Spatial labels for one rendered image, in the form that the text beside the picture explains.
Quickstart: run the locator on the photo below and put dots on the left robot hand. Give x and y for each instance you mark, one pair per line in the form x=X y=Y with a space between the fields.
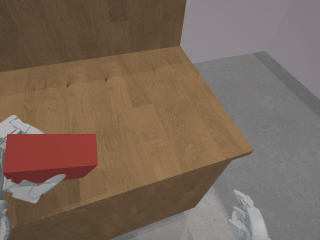
x=26 y=190

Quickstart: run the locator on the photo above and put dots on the table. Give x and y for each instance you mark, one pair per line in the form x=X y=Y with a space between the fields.
x=114 y=68

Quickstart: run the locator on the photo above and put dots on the left robot forearm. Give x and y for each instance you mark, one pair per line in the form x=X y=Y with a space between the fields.
x=5 y=222

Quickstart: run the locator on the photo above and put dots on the sponge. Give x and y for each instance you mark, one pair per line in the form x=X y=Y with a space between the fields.
x=39 y=157

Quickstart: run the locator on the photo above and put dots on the right robot hand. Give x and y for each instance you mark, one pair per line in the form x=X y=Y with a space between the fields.
x=249 y=223

